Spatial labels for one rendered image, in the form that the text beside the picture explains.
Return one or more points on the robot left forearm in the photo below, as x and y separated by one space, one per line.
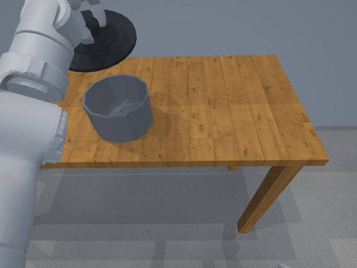
42 50

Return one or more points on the table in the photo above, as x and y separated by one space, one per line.
208 111

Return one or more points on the robot left upper arm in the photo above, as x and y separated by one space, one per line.
32 132

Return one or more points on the knob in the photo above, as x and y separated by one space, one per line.
93 25

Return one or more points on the pot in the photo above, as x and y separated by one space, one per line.
118 107

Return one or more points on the lid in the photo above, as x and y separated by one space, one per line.
114 43

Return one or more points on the robot left hand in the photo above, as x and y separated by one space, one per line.
97 9

